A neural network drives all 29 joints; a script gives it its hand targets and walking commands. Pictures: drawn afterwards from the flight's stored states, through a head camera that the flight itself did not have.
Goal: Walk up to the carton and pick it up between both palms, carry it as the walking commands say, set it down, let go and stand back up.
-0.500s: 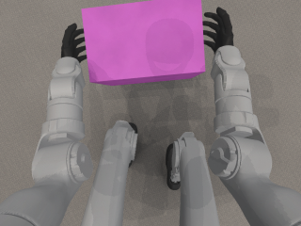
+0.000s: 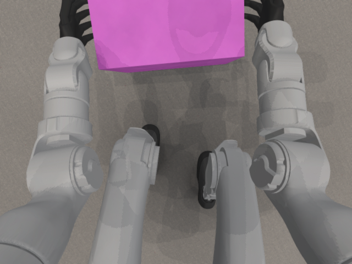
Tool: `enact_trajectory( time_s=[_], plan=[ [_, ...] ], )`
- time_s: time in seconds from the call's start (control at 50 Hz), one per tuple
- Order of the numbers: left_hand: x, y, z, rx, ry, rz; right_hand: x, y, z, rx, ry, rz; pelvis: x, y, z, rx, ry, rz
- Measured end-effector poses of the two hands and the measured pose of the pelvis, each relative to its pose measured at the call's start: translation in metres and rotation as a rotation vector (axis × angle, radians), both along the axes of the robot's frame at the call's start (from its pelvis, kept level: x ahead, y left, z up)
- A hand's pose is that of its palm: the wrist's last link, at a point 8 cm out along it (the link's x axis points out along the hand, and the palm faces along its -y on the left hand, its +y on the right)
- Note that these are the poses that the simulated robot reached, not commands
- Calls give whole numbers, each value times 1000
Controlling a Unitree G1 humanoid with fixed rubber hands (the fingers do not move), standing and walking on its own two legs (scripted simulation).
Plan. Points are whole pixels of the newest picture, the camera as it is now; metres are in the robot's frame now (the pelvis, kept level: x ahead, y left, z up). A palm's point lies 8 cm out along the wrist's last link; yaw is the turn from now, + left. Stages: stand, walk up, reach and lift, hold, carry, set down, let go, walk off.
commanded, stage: set down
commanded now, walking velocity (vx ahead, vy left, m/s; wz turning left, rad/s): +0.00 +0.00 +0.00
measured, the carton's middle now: (170, 26) +0.55 +0.07 -0.23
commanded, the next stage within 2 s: none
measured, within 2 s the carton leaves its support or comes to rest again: rests again in 1.52 s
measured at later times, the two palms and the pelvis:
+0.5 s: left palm (85, 44) +0.49 +0.26 -0.23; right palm (246, 30) +0.55 -0.09 -0.21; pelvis +0.00 +0.00 -0.05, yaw +0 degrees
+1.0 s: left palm (87, 45) +0.49 +0.26 -0.25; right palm (244, 34) +0.55 -0.10 -0.23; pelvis +0.00 -0.01 -0.06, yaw +0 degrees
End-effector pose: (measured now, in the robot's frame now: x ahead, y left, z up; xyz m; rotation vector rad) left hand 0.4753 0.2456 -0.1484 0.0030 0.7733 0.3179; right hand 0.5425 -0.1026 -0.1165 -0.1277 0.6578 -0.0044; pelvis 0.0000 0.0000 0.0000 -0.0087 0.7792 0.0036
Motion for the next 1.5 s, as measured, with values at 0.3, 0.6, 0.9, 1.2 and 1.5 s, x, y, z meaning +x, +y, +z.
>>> enact_trajectory(
  time_s=[0.3,0.6,0.9,1.2,1.5],
  plan=[
    [5,3,-58,5,17,10,12,4,-57,3,17,34,-3,-4,-29,10,-33,0],
    [15,10,-81,3,15,10,14,5,-89,25,27,51,-3,-5,-55,16,-97,-9],
    [9,13,-96,8,58,9,8,6,-107,36,68,69,-4,-6,-62,20,-118,-21],
    [9,12,-101,6,58,5,8,5,-111,36,59,68,-5,-6,-67,21,-136,-26],
    [10,11,-104,5,61,-5,7,2,-117,42,60,71,-5,-7,-69,26,-142,-29]
  ],
)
